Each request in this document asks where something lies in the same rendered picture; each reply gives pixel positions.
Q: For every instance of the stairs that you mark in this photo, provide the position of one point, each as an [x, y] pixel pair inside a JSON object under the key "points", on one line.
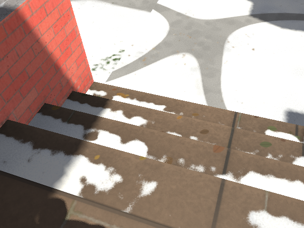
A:
{"points": [[255, 151]]}

